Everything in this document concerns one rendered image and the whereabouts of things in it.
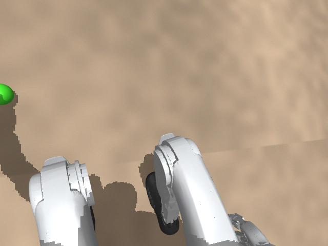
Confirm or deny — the right robot foot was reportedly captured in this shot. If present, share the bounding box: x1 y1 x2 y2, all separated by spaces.
146 172 179 235

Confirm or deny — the ball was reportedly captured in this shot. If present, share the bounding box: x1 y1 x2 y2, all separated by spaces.
0 84 14 105

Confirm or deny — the right robot hand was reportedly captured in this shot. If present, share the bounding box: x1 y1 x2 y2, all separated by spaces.
228 213 270 246

